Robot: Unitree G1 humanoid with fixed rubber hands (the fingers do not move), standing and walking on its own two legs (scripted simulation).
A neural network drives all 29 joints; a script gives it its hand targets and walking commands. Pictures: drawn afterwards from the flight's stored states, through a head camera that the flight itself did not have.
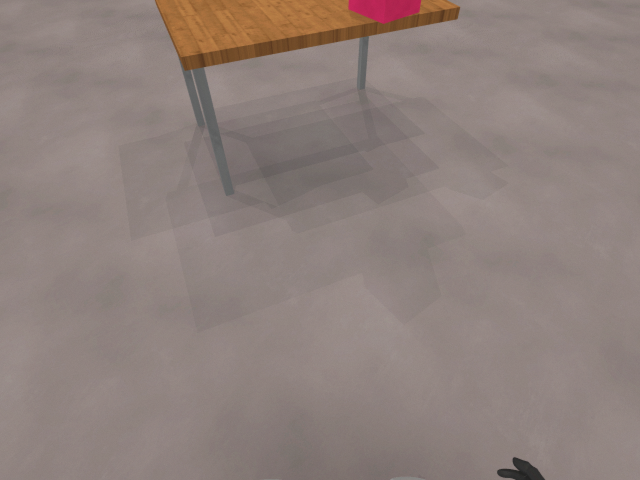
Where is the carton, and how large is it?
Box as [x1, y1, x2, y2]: [348, 0, 420, 23]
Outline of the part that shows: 348,8 384,23 418,12 420,0 349,0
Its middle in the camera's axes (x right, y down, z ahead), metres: +0.25 -1.02 +1.49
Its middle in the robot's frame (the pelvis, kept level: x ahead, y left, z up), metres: +1.80 -0.23 +0.04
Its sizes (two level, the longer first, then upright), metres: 0.210 0.200 0.250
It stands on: a table, 0.67 m high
